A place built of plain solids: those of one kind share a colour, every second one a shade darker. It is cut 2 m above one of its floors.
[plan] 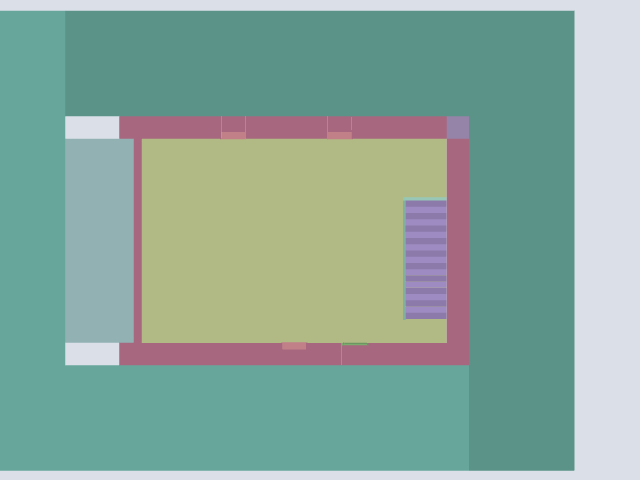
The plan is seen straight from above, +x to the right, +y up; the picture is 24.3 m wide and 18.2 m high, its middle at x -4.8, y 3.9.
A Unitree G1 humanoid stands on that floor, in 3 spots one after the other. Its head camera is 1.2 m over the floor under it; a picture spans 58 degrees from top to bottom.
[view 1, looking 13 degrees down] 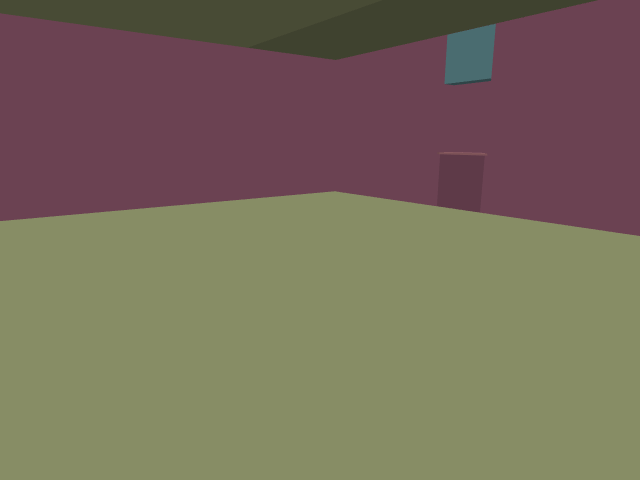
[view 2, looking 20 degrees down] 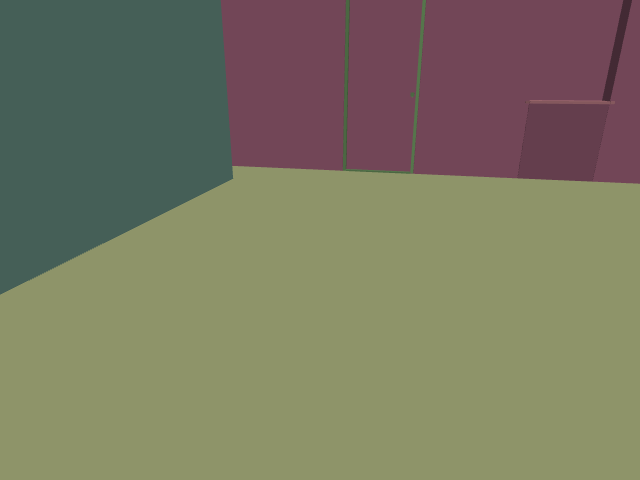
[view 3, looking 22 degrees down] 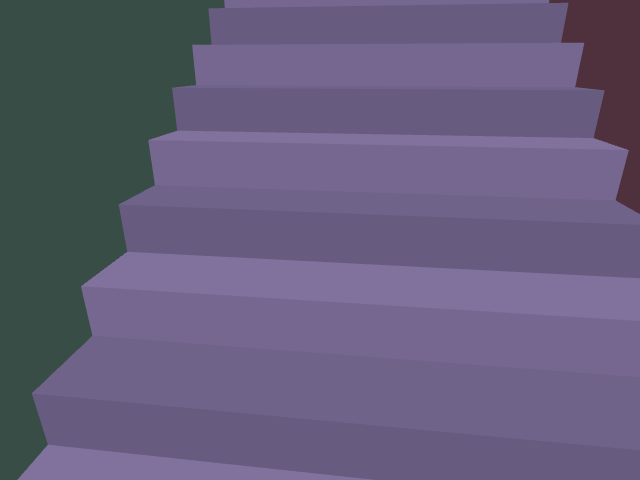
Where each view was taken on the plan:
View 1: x -3.47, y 1.20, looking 143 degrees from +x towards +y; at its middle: floor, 5.33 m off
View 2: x -4.05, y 6.14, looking -77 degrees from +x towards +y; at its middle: floor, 3.51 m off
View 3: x -0.78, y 0.65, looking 97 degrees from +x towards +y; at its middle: step_mill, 1.30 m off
